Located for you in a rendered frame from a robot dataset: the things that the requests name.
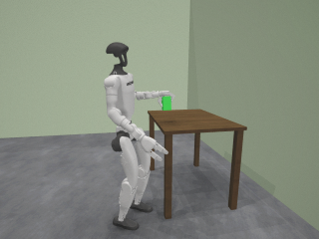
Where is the right robot upper arm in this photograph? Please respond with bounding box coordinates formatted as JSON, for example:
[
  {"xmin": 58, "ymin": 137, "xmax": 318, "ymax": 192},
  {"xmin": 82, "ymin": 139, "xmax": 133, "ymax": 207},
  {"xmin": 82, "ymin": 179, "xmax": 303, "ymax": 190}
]
[{"xmin": 104, "ymin": 76, "xmax": 122, "ymax": 117}]

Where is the robot right hand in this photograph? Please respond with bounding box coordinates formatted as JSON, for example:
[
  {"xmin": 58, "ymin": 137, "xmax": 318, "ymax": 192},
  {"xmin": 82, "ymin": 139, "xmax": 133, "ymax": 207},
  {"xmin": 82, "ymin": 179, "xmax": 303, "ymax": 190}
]
[{"xmin": 140, "ymin": 135, "xmax": 168, "ymax": 161}]

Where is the robot left hand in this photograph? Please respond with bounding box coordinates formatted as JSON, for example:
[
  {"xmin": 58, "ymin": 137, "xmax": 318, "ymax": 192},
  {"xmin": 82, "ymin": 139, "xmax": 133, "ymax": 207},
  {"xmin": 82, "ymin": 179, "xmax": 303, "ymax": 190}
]
[{"xmin": 158, "ymin": 91, "xmax": 175, "ymax": 106}]

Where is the table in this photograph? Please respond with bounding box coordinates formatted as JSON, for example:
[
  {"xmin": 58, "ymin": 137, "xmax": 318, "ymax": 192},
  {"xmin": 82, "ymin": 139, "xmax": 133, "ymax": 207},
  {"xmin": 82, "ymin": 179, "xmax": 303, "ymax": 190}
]
[{"xmin": 148, "ymin": 109, "xmax": 247, "ymax": 219}]

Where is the robot left foot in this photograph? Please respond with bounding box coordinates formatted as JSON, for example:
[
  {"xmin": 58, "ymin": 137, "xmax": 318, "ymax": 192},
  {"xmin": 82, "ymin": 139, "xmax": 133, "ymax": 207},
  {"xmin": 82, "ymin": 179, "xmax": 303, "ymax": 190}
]
[{"xmin": 130, "ymin": 200, "xmax": 153, "ymax": 213}]

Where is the left robot forearm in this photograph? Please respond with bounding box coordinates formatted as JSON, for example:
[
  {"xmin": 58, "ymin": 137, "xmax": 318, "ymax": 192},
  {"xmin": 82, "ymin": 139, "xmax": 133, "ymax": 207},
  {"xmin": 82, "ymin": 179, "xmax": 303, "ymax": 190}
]
[{"xmin": 135, "ymin": 91, "xmax": 160, "ymax": 101}]

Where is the right robot shin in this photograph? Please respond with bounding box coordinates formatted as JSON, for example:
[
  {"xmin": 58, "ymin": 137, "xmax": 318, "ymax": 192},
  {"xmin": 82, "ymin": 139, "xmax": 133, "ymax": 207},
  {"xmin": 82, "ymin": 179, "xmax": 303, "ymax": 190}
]
[{"xmin": 118, "ymin": 181, "xmax": 138, "ymax": 221}]

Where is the right robot forearm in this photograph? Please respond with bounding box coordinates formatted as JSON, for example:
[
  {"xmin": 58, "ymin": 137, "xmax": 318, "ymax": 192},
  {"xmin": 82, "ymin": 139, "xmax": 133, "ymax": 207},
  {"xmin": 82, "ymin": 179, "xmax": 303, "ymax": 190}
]
[{"xmin": 108, "ymin": 109, "xmax": 145, "ymax": 142}]

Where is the sponge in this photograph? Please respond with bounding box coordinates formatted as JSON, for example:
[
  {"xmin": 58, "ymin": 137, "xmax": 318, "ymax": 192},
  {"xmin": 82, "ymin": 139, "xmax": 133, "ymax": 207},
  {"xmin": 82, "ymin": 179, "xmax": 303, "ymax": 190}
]
[{"xmin": 161, "ymin": 96, "xmax": 171, "ymax": 111}]

